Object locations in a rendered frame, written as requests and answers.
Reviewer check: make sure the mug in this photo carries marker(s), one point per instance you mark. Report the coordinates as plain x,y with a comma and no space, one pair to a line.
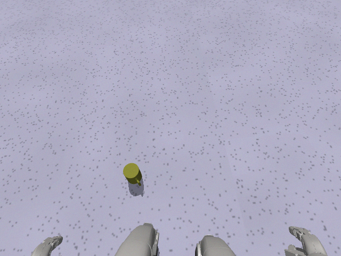
132,173

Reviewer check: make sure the right robot hand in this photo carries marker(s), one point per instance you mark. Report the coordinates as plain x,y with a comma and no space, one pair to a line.
310,243

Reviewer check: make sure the left robot hand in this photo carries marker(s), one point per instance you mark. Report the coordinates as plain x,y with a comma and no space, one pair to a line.
47,246

